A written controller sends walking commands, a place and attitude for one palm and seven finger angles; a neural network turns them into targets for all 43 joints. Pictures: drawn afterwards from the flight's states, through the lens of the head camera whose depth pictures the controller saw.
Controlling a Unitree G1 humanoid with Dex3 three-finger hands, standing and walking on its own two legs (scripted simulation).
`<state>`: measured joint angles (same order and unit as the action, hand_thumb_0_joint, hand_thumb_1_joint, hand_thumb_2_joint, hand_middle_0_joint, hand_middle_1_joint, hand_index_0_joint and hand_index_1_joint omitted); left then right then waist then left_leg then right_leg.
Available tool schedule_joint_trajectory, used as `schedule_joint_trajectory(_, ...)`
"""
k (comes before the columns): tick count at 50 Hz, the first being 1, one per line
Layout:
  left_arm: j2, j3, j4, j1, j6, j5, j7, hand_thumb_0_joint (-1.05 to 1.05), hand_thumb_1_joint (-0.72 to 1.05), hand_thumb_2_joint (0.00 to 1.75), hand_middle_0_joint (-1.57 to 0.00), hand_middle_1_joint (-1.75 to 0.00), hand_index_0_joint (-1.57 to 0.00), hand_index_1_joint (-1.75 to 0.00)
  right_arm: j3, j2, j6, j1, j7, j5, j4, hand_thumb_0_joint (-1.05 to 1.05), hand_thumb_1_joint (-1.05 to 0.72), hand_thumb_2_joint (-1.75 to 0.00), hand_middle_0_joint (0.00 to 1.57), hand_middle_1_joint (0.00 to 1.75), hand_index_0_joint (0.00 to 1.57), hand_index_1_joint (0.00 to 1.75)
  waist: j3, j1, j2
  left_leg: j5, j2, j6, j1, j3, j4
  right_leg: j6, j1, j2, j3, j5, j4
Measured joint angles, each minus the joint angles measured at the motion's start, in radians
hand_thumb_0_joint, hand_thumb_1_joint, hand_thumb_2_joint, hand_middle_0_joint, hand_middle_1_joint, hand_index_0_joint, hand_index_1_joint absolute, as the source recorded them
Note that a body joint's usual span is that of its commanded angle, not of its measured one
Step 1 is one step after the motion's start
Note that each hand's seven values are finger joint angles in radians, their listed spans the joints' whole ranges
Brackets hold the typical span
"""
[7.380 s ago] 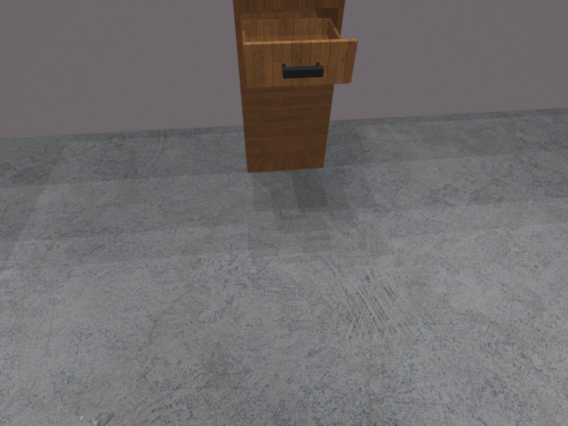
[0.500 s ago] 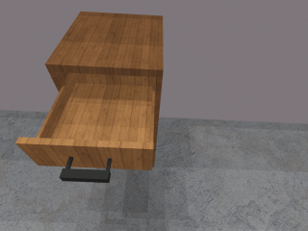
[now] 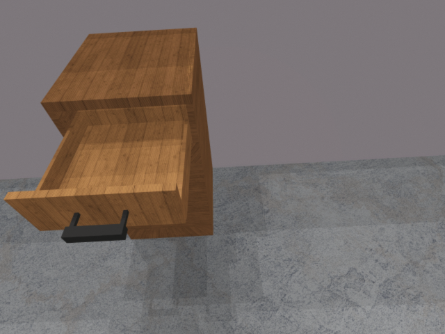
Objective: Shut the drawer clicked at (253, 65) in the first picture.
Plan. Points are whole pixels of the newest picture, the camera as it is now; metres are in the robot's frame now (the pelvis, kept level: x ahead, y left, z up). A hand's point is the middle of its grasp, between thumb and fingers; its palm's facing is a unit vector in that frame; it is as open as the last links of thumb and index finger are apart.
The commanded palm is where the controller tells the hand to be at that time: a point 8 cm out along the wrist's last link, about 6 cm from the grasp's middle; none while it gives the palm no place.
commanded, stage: come to a stop and stand still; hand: left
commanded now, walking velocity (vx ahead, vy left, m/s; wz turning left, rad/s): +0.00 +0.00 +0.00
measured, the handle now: (98, 224) +0.35 +0.30 -0.05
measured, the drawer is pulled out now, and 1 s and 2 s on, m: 0.30 0.30 0.30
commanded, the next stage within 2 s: look again from close up in 0.76 s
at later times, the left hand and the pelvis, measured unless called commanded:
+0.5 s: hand out of the picture -0.08 +0.16 -0.17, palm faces +0.09 -0.98 -0.18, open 7.3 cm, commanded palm none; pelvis -0.05 -0.01 +0.00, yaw +0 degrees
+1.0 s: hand out of the picture -0.06 +0.19 -0.18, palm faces +0.06 -0.98 -0.20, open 7.3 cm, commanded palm none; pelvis -0.05 +0.02 -0.01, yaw +1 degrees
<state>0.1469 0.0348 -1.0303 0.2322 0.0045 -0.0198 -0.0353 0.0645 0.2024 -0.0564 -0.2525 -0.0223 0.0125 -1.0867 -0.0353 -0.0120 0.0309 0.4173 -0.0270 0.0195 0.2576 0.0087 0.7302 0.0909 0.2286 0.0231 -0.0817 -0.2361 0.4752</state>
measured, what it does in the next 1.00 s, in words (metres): steps on the spot: left foot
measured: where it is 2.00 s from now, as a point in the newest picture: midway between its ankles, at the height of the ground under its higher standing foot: outside the picture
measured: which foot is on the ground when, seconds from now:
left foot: up 0.00-0.06, down 0.08-1.00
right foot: down 0.00-1.00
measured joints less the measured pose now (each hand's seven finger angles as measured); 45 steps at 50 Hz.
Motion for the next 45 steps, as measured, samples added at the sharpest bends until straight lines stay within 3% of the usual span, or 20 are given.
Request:
schedule_joint_trajectory(4, -0.001, -0.002, -0.018, -0.014, -0.007, 0.013, 0.001, 0.0, 0.92, 0.9, -0.2, -0.3, -0.21, -0.3, -0.02, -0.022, 0.022, -0.034, -0.008, 0.002, -0.026, 0.01, -0.91, -0.9, 0.19, 0.3, 0.2, 0.3, 0.01, 0.0, 0.01, -0.095, -0.018, -0.006, -0.132, -0.022, -0.263, 0.008, 0.025, 0.034, -0.038, 0.018, -0.007)
schedule_joint_trajectory(7, 0.007, 0.004, -0.042, -0.022, -0.006, 0.021, -0.006, 0.0, 0.93, 0.9, -0.2, -0.3, -0.21, -0.3, -0.039, -0.057, 0.031, -0.043, -0.015, 0.007, -0.051, 0.01, -0.91, -0.9, 0.19, 0.3, 0.2, 0.3, 0.0, 0.013, -0.02, -0.106, -0.017, 0.023, -0.147, -0.024, -0.299, 0.005, 0.01, 0.032, -0.042, 0.043, -0.036)
schedule_joint_trajectory(15, -0.002, -0.004, -0.096, 0.039, 0.008, 0.018, 0.004, 0.0, 0.93, 0.9, -0.2, -0.3, -0.2, -0.3, -0.053, -0.085, 0.03, -0.088, -0.017, 0.012, -0.056, 0.01, -0.91, -0.9, 0.2, 0.3, 0.2, 0.3, 0.024, 0.018, -0.013, -0.141, -0.022, 0.018, -0.162, -0.014, -0.321, 0.003, -0.021, 0.042, -0.031, 0.097, -0.101)
schedule_joint_trajectory(21, -0.022, -0.001, -0.108, 0.082, 0.015, 0.015, 0.004, 0.0, 0.92, 0.9, -0.2, -0.3, -0.2, -0.3, -0.053, -0.097, 0.03, -0.124, -0.015, 0.014, -0.046, 0.0, -0.91, -0.9, 0.2, 0.3, 0.2, 0.3, 0.031, 0.014, -0.015, -0.148, -0.017, -0.001, -0.134, -0.009, -0.314, -0.005, -0.002, 0.04, -0.024, 0.122, -0.118)
schedule_joint_trajectory(32, -0.045, -0.001, -0.109, 0.108, 0.005, 0.012, 0.005, 0.0, 0.91, 0.9, -0.2, -0.3, -0.2, -0.3, -0.053, -0.11, 0.036, -0.2, -0.019, 0.015, -0.058, 0.0, -0.91, -0.9, 0.2, 0.3, 0.2, 0.3, 0.038, 0.015, -0.032, -0.165, 0.01, -0.005, -0.095, -0.013, -0.308, -0.016, 0.047, 0.021, -0.01, 0.125, -0.091)
schedule_joint_trajectory(43, -0.049, -0.004, -0.106, 0.103, -0.004, 0.01, 0.002, 0.0, 0.91, 0.9, -0.2, -0.3, -0.2, -0.3, -0.055, -0.121, 0.048, -0.192, -0.02, 0.013, -0.041, 0.0, -0.91, -0.9, 0.2, 0.3, 0.2, 0.3, 0.043, 0.013, -0.033, -0.159, 0.023, -0.009, -0.079, -0.01, -0.288, -0.019, 0.07, 0.009, -0.002, 0.116, -0.058)
schedule_joint_trajectory(45, -0.053, -0.016, -0.09, 0.103, -0.01, 0.006, -0.01, 0.0, 0.91, 0.9, -0.2, -0.3, -0.2, -0.3, -0.053, -0.111, 0.04, -0.175, -0.009, 0.012, -0.022, 0.0, -0.91, -0.9, 0.2, 0.3, 0.2, 0.3, 0.033, 0.012, -0.018, -0.095, 0.011, -0.009, -0.045, -0.001, -0.217, -0.022, 0.079, 0.013, -0.006, 0.114, -0.047)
